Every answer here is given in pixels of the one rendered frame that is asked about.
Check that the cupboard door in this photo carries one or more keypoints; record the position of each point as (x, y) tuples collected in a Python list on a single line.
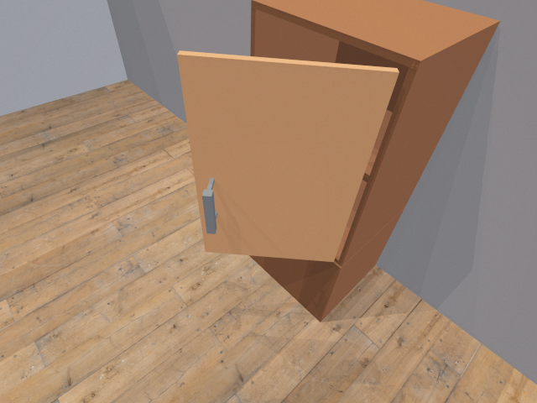
[(287, 142)]

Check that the handle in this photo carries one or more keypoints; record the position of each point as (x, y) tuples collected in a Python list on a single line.
[(209, 208)]

